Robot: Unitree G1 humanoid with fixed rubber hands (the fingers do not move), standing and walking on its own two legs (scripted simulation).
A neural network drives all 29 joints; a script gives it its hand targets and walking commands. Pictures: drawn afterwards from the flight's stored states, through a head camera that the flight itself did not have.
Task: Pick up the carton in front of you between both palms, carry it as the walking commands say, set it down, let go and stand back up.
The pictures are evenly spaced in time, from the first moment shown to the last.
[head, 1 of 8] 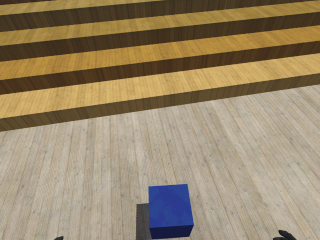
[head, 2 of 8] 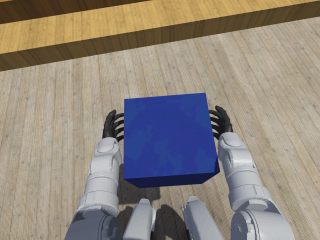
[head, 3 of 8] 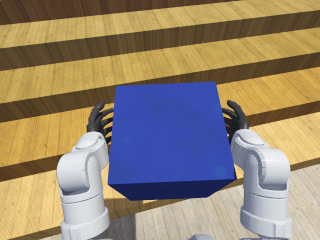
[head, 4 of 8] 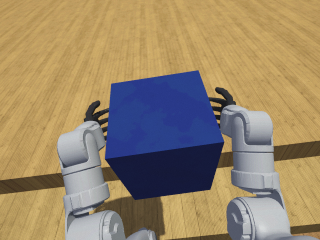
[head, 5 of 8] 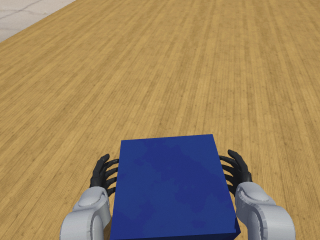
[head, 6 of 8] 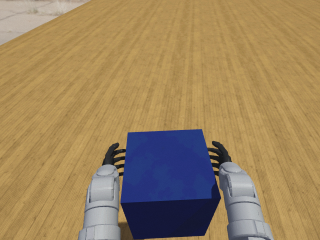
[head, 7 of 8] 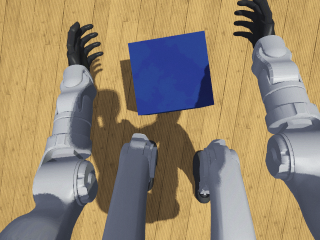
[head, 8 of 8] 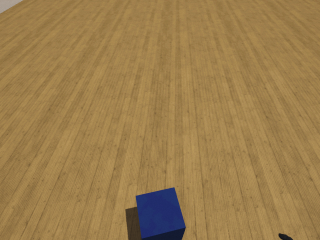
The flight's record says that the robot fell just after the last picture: no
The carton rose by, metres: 2.10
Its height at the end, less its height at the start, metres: +1.34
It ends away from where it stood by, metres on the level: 6.52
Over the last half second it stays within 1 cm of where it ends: yes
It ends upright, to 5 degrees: yes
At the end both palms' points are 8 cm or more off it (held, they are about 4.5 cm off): yes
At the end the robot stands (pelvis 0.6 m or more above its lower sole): yes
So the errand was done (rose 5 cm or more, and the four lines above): yes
